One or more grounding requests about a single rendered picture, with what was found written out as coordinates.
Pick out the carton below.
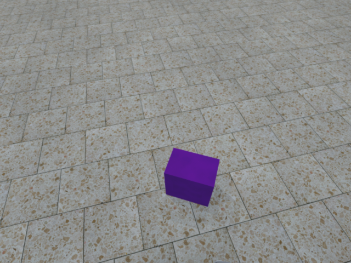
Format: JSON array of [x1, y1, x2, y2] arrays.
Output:
[[164, 148, 220, 206]]

